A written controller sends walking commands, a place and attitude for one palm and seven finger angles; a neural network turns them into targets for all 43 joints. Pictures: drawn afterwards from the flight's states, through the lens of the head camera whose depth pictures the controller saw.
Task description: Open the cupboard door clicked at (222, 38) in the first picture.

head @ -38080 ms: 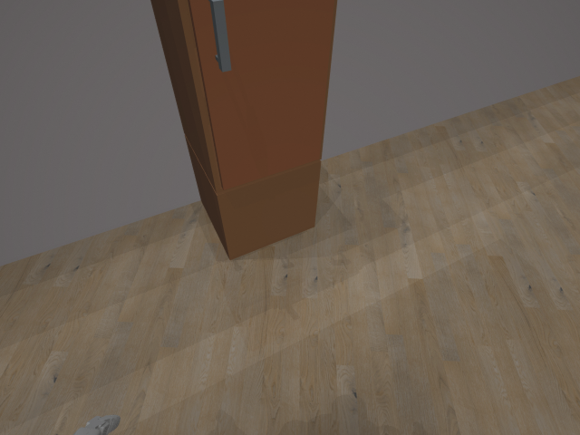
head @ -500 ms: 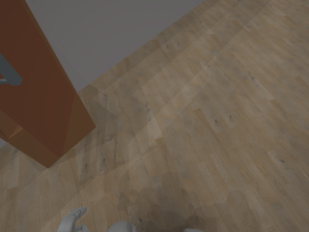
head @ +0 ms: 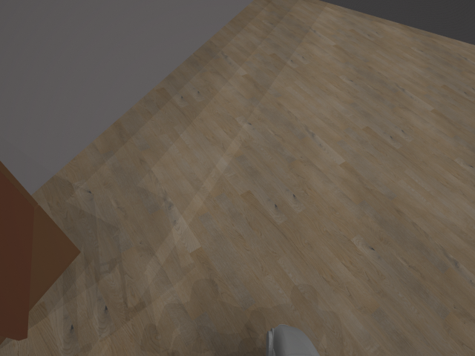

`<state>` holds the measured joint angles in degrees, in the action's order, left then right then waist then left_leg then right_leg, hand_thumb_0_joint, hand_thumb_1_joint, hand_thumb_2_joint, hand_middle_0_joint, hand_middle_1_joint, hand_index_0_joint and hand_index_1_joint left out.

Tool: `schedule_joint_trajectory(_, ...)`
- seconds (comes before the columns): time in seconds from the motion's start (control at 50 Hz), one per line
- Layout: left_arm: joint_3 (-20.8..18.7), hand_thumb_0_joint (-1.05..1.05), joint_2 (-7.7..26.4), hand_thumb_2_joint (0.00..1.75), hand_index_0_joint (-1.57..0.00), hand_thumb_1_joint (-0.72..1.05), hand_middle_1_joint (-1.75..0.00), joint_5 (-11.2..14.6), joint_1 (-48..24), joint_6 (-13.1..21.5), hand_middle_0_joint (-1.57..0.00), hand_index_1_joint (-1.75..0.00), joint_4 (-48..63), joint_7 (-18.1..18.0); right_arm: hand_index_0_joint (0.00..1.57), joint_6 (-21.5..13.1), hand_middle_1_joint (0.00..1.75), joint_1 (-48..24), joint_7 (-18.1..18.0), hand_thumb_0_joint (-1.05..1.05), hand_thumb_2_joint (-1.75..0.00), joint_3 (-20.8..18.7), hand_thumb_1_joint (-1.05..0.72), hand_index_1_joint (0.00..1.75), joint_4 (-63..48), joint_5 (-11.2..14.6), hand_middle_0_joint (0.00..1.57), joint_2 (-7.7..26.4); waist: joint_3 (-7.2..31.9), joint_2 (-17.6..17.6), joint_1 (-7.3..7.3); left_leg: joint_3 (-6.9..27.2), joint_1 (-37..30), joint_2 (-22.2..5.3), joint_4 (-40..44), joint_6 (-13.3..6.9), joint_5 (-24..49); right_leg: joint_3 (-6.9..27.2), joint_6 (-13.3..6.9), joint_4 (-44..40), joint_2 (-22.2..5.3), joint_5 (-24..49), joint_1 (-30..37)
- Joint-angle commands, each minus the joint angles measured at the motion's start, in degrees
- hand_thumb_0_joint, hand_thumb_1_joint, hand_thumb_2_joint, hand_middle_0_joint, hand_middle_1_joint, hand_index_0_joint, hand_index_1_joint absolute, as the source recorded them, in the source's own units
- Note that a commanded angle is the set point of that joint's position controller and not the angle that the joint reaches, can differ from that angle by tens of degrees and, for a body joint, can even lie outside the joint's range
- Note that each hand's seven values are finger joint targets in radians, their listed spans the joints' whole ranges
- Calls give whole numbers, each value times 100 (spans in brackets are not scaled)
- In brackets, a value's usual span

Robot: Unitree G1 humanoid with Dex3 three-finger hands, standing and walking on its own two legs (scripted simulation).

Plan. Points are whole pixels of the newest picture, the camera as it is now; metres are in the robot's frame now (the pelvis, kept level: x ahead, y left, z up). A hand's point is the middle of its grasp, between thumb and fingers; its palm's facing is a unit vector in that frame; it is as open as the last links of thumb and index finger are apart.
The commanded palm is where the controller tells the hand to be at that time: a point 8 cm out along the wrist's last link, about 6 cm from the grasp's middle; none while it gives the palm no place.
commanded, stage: walk to a spot facing it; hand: left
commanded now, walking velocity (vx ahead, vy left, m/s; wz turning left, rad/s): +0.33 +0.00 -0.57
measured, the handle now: out of the picture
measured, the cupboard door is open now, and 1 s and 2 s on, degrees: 45 45 45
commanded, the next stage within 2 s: turn to face it in 1.22 s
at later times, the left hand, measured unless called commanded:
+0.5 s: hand (200, 255) +0.34 +0.09 -0.17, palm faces -0.24 -0.94 -0.25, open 7.1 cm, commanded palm none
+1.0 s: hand (234, 173) +0.60 +0.03 -0.18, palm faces -0.29 -0.95 -0.14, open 7.3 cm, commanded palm none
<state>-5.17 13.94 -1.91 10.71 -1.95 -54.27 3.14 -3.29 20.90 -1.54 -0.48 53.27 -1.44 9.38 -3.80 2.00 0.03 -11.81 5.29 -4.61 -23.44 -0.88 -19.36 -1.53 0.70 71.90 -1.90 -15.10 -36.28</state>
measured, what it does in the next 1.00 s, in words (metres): walks ahead, turning right: right foot, then left foot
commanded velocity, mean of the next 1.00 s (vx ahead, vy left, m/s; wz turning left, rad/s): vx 0.37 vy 0.00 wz -0.27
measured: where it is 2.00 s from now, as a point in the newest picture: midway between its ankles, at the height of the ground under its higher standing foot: (302, 199)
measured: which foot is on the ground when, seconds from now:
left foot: down 0.00-0.26, up 0.28-0.78, down 0.80-1.00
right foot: up 0.00-0.26, down 0.28-0.82, up 0.84-1.00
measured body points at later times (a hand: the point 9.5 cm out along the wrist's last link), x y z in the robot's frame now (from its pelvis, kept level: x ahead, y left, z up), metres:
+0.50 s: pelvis +0.23 -0.08 +0.00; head +0.29 -0.11 +0.44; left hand +0.35 +0.14 -0.15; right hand +0.21 -0.31 -0.16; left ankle +0.28 +0.11 -0.65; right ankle +0.20 -0.10 -0.74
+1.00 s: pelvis +0.54 -0.12 -0.01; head +0.58 -0.12 +0.44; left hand +0.61 +0.08 -0.17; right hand +0.48 -0.35 -0.15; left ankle +0.52 -0.06 -0.74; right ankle +0.45 -0.25 -0.63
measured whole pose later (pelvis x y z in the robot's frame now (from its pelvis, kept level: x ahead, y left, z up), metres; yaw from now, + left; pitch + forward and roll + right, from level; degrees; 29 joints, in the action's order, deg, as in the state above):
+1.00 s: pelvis +0.54 -0.12 -0.01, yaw -21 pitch +1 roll -1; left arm -3.1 8.2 -2.0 15.8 1.1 -61.1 0.2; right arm -4.8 15.5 -1.8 -2.2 59.7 -1.1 9.0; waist -3.8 1.3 -1.3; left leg -10.6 9.0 0.8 -25.9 -4.6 -18.2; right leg 1.2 -0.2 74.5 -2.9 -15.5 -32.4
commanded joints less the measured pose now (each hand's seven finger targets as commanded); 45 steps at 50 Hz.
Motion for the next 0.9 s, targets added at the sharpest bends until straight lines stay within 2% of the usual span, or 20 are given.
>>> schedule_joint_trajectory(0.0,71,0,-149,90,-20,90,-30,11,-695,161,-20,-30,645,63,20,-130,30,842,-73,0,-90,-194,-90,30,50,-3,20,776,-57,-952,186,349,-824,-1267,873,-93,3154,-117,-8,-322,-146,487,-1035)
schedule_joint_trajectory(0.08,163,0,-263,90,-20,90,-30,26,-1412,202,-20,-30,814,81,20,-106,30,1238,-87,0,-90,-156,-90,30,278,-61,20,724,-409,-1047,382,35,-1047,-1296,907,-151,3906,-507,-141,-1907,-107,614,-855)
schedule_joint_trajectory(0.14,145,0,-170,90,-20,90,-30,56,-1220,259,-20,-30,729,40,20,-67,30,1249,-84,0,-90,-205,-90,30,386,-50,20,937,-137,-1027,217,-291,-1178,-1411,356,-202,5953,-890,-430,-2945,324,265,288)
schedule_joint_trajectory(0.18,71,0,-29,90,-20,90,-30,61,-547,286,-20,-30,526,-25,20,-45,30,1027,-83,0,-90,-256,-90,30,357,-20,20,1150,223,-1208,-122,-403,-1238,-1513,-366,-157,7220,-979,-666,-3085,570,10,1118)
schedule_joint_trajectory(0.22,-62,0,275,90,-20,90,-30,32,849,348,-20,-30,135,-97,20,-23,30,466,-45,0,-90,-272,-90,30,212,36,20,1236,699,-1194,-858,-555,-345,-1342,-2042,25,6782,-950,-891,-3603,661,168,3069)
schedule_joint_trajectory(0.24,-180,0,741,90,-20,90,-30,7,1523,387,-20,-30,-71,-143,20,-32,30,354,39,0,-90,-243,-90,30,127,135,20,1036,1043,-426,-1185,-604,1045,-897,-3709,185,4605,38,-1273,-4036,-146,353,4612)
schedule_joint_trajectory(0.26,-311,0,1283,90,-20,90,-30,74,1827,428,-20,-30,-125,-225,20,-45,30,461,42,0,-90,-188,-90,30,-64,226,20,537,1543,1014,-1038,-120,2973,229,-5953,449,-1298,3522,-2034,-4879,-1996,677,5573)
schedule_joint_trajectory(0.28,-302,0,1420,90,-20,90,-30,188,1425,391,-20,-30,-15,-310,20,11,30,36,55,0,-90,-247,-90,30,-170,184,20,701,965,688,-840,1012,3550,43,-6518,221,-1205,3850,-2035,-5670,-2249,-170,4796)
schedule_joint_trajectory(0.3,-204,0,1040,90,-20,90,-30,207,809,354,-20,-30,95,-357,20,39,30,-187,71,0,-90,-320,-90,30,-166,136,20,682,14,-27,-532,1230,3561,-305,-6197,169,-445,3092,-1588,-5974,-2067,-811,3745)
schedule_joint_trajectory(0.34,32,0,486,90,-20,90,-30,170,60,449,-20,-30,218,-355,20,167,30,-14,81,0,-90,-272,-90,30,80,62,20,454,-425,-177,81,1257,2695,-545,-5332,279,296,1840,-674,-6264,-1413,-610,1870)
schedule_joint_trajectory(0.4,89,0,310,90,-20,90,-30,107,198,634,-20,-30,48,-345,20,260,30,426,109,0,-90,-269,-90,30,295,13,20,312,-54,127,341,1150,2302,-438,-4353,339,502,1075,-796,-6197,-921,804,1956)
schedule_joint_trajectory(0.52,89,0,146,90,-20,90,-30,167,1159,764,-20,-30,-387,-359,20,198,30,-684,130,0,-90,-267,-90,30,56,70,20,356,490,443,2,917,3357,-183,-3525,389,870,683,-368,-5466,-614,4588,3944)
schedule_joint_trajectory(0.64,181,0,106,90,-20,90,-30,124,1747,739,-20,-30,-680,-476,20,130,30,-2016,231,0,-90,-223,-90,30,-200,96,20,338,-98,615,-251,568,3468,132,-2336,253,779,876,-418,-5430,-772,5391,4458)
schedule_joint_trajectory(0.72,127,0,412,90,-20,90,-30,117,1535,781,-20,-30,-726,-517,20,34,30,-1343,164,0,-90,-263,-90,30,59,74,20,456,324,551,261,64,1831,808,-1223,-80,548,666,-434,-4416,-779,7260,4427)
schedule_joint_trajectory(0.74,124,0,426,90,-20,90,-30,139,1409,786,-20,-30,-716,-515,20,3,30,-666,113,0,-90,-311,-90,30,283,47,20,600,616,556,579,150,818,826,-827,-229,922,601,-336,-3661,-682,7067,3979)
schedule_joint_trajectory(0.76,123,0,394,90,-20,90,-30,191,1218,794,-20,-30,-631,-489,20,-8,30,209,68,0,-90,-408,-90,30,522,7,20,895,1032,416,1007,722,-754,303,-714,-492,1584,543,-260,-2522,-567,5752,2797)
schedule_joint_trajectory(0.78,169,0,48,90,-20,90,-30,290,1449,800,-20,-30,-499,-425,20,-42,30,870,19,0,-90,-558,-90,30,628,-136,20,1483,1891,-960,1079,3134,-2235,-1536,-661,-1353,2339,149,-86,-283,193,2066,1205)
schedule_joint_trajectory(0.8,222,0,-23,90,-20,90,-30,280,1437,819,-20,-30,-378,-418,20,40,30,964,12,0,-90,-549,-90,30,569,-35,20,1560,2190,-1234,833,4315,-2342,-2381,86,-1807,2918,424,-287,1198,478,-1281,633)
schedule_joint_trajectory(0.84,148,0,-3,90,-20,90,-30,107,805,702,-20,-30,-368,-397,20,-55,30,45,2,0,-90,-409,-90,30,450,22,20,971,416,-756,434,3239,-444,-1931,672,-1265,2142,630,-249,1369,-97,-508,44)
schedule_joint_trajectory(0.88,149,0,-277,90,-20,90,-30,31,764,527,-20,-30,-395,-266,20,-195,30,82,-32,0,-90,-248,-90,30,507,-5,20,488,-127,-595,157,2054,338,-1422,892,-812,2617,515,-133,934,-242,-113,178)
